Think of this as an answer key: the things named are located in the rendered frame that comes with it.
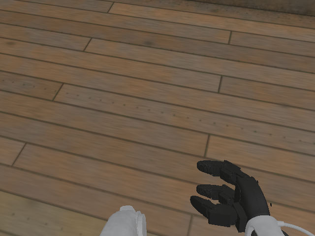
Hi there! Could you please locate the robot left thigh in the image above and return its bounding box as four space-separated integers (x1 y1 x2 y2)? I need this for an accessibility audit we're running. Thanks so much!
99 209 147 236

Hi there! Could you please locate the right robot forearm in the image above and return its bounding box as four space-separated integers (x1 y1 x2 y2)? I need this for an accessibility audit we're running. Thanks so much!
244 215 288 236

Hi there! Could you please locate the robot right hand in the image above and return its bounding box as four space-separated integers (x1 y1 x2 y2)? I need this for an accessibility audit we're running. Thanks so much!
190 160 272 233

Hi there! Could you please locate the left robot shin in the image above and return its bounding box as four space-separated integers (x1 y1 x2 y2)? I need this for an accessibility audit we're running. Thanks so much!
120 206 136 213

